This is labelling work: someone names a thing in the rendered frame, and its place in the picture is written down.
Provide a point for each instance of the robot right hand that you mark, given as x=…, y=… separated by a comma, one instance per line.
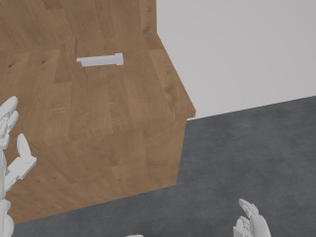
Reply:
x=255, y=227

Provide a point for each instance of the left robot forearm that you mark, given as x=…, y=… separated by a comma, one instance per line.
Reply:
x=7, y=225

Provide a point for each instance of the tap lever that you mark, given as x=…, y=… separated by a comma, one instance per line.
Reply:
x=101, y=60

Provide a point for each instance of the robot left hand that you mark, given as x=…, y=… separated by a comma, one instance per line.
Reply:
x=22, y=165

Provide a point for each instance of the counter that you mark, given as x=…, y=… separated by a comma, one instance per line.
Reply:
x=100, y=132

